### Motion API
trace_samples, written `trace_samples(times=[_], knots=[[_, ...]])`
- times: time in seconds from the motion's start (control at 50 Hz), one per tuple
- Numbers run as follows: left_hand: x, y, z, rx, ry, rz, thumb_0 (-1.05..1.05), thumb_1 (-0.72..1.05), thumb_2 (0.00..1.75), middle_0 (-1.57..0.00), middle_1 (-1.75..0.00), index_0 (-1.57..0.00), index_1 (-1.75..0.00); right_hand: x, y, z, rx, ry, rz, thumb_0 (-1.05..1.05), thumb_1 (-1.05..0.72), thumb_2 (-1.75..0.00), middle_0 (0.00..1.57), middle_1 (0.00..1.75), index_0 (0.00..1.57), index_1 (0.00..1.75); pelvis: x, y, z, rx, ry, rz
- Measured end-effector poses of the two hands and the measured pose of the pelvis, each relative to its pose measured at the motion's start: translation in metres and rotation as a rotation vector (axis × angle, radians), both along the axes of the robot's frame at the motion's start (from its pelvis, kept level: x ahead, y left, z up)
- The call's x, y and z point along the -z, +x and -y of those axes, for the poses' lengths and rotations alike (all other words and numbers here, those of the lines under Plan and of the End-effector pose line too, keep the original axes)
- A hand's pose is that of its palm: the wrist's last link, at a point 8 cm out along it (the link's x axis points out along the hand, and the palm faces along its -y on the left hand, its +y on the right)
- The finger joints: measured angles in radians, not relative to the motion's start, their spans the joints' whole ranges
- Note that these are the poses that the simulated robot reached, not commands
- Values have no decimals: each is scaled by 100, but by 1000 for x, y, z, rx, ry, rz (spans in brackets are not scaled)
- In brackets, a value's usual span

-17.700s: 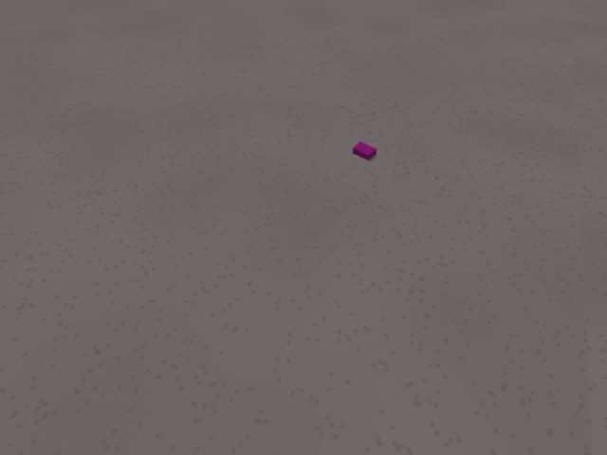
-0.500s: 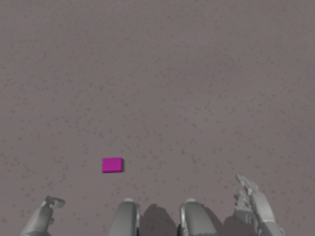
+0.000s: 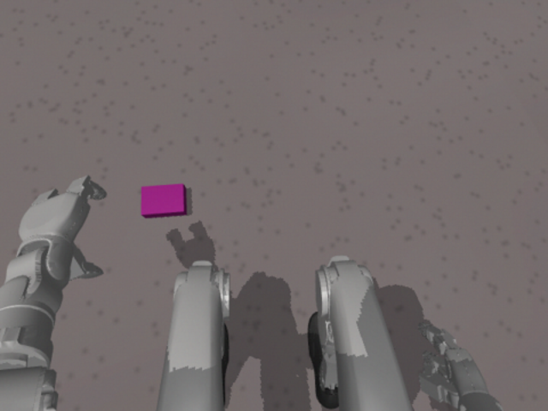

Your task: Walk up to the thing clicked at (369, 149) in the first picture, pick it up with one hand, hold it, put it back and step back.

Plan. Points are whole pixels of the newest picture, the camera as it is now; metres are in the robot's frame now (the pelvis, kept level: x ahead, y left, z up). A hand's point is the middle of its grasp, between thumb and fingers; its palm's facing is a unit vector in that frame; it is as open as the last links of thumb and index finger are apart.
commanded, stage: rise first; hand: left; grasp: from above
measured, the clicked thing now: (164, 200) +0.51 +0.27 -0.42
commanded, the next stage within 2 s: none
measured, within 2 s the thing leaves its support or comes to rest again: neither
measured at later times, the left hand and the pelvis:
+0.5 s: hand (110, 211) +0.43 +0.31 -0.23, palm faces -0.45 -0.03 -0.89, open 13.1 cm; pelvis -0.01 +0.02 -0.07, yaw -3 degrees
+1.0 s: hand (127, 200) +0.47 +0.30 -0.27, palm faces -0.45 -0.05 -0.89, open 13.0 cm; pelvis +0.00 +0.01 -0.10, yaw -4 degrees
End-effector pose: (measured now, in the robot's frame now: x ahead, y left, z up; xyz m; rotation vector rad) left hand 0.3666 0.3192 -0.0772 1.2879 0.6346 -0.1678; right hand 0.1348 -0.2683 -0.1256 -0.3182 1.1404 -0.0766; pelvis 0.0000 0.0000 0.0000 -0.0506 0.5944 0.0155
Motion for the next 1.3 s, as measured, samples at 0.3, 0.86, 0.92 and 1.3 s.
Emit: trace_samples(times=[0.3,0.86,0.92,1.3], knots=[[66,46,5,219,107,59,0,-36,90,-24,-84,-22,-85,32,-81,2,77,-79,-218,1,-90,-90,20,30,21,29,56,-10,-12,9,-49,11],[129,97,15,255,155,59,0,-31,84,-29,-77,-28,-78,64,-90,-9,34,-79,-304,1,-91,-90,20,30,21,29,97,0,-16,21,-73,-13],[134,100,16,246,156,54,0,-31,84,-29,-78,-28,-78,66,-93,-9,38,-77,-319,1,-91,-90,20,30,21,29,98,1,-15,24,-72,-15],[151,109,18,241,141,50,0,-34,86,-26,-82,-24,-83,68,-98,-7,21,-79,-357,1,-91,-90,20,30,21,29,105,4,-14,33,-82,-11]])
